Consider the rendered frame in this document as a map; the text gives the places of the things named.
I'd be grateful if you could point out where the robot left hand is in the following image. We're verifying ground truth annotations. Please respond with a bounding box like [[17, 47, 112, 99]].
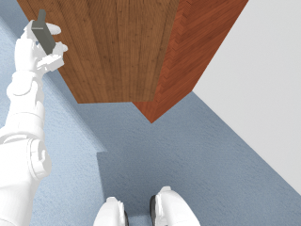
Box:
[[14, 20, 68, 79]]

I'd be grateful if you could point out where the handle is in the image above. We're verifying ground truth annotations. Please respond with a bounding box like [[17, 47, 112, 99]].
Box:
[[31, 8, 64, 66]]

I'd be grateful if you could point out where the robot left upper arm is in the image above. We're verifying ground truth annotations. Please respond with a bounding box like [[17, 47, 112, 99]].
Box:
[[0, 138, 52, 226]]

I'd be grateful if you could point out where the cupboard door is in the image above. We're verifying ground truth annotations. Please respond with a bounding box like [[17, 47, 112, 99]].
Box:
[[16, 0, 180, 104]]

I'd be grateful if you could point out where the left robot forearm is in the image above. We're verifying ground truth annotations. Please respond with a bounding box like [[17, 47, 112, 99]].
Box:
[[0, 71, 46, 145]]

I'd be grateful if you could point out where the robot right shin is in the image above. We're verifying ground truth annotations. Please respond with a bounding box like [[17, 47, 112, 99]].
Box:
[[154, 186, 171, 226]]

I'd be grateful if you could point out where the left robot thigh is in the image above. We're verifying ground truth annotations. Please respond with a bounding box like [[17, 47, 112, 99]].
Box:
[[93, 201, 125, 226]]

